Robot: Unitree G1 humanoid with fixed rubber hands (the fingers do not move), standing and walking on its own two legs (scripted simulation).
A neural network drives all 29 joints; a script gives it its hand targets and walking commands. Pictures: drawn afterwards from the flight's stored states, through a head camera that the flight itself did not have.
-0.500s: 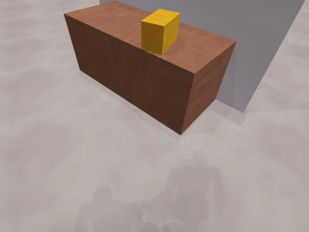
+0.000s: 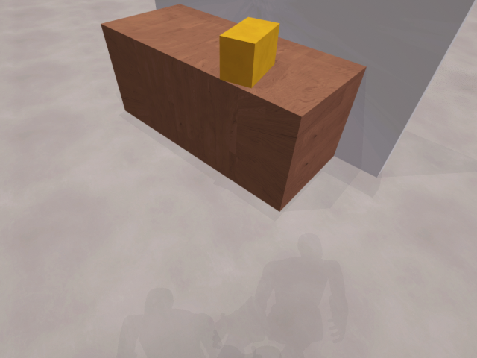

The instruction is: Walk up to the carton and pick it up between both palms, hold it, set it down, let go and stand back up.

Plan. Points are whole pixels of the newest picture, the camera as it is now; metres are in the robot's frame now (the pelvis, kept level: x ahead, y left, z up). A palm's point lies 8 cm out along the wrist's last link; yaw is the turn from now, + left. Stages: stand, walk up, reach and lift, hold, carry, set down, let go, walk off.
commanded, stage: stand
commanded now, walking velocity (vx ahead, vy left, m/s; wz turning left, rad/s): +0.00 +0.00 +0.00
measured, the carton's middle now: (249, 51) +1.39 -0.07 -0.06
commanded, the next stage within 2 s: walk up in 0.96 s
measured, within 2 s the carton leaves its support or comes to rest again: neither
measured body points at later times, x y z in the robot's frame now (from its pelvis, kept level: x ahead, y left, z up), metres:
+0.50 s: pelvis +0.00 +0.00 +0.00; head +0.01 +0.01 +0.45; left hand +0.02 +0.24 -0.15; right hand +0.03 -0.24 -0.14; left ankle +0.01 +0.13 -0.74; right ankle +0.00 -0.12 -0.74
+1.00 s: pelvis +0.01 +0.00 +0.00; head +0.01 +0.01 +0.45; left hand +0.02 +0.23 -0.16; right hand +0.04 -0.24 -0.15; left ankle +0.01 +0.13 -0.74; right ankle +0.00 -0.12 -0.74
